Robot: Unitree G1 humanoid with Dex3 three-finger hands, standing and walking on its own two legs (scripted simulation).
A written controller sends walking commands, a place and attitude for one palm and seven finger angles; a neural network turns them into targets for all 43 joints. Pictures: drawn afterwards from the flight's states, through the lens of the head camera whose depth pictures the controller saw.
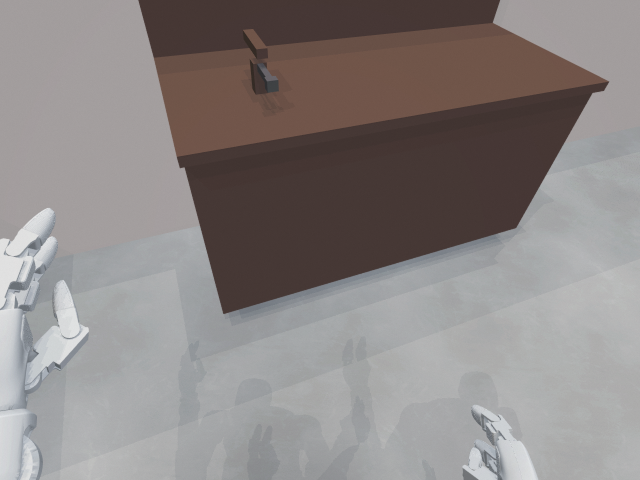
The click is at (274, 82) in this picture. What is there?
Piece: tap's lever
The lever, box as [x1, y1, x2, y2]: [264, 76, 278, 92]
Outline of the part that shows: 264,77 265,88 268,92 278,90 278,83 275,76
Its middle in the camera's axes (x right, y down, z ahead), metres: -0.12 -0.37 +0.93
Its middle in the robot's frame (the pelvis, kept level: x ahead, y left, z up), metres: +0.95 +0.18 +0.06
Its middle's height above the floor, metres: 0.83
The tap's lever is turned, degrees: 0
